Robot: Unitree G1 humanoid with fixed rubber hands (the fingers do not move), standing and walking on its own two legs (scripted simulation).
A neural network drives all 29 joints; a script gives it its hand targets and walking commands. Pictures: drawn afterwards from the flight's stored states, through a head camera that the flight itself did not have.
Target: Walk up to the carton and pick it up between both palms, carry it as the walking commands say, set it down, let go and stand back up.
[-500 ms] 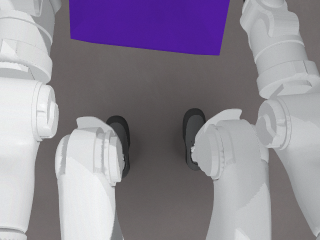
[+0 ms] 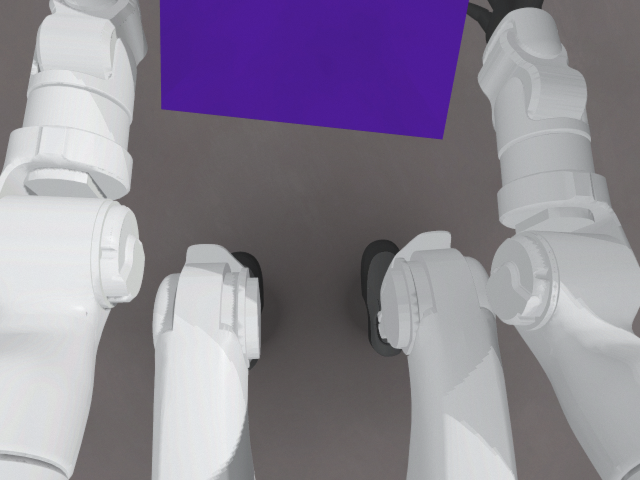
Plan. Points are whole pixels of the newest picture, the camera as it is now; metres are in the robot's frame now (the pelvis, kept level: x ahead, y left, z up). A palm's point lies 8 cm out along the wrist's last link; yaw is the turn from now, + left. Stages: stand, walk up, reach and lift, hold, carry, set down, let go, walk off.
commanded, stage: reach and lift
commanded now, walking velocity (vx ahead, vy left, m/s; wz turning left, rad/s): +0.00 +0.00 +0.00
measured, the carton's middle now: out of the picture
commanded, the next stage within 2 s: none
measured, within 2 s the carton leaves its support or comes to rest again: neither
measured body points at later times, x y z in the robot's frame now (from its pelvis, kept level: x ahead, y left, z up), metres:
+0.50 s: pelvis -0.01 +0.00 +0.05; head +0.32 +0.03 +0.36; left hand +0.55 +0.18 -0.07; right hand +0.52 -0.18 -0.06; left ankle +0.10 +0.12 -0.35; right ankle +0.12 -0.13 -0.35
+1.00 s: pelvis +0.00 +0.00 +0.09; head +0.28 +0.02 +0.44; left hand +0.53 +0.18 +0.01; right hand +0.50 -0.18 +0.01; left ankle +0.10 +0.12 -0.35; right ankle +0.12 -0.13 -0.35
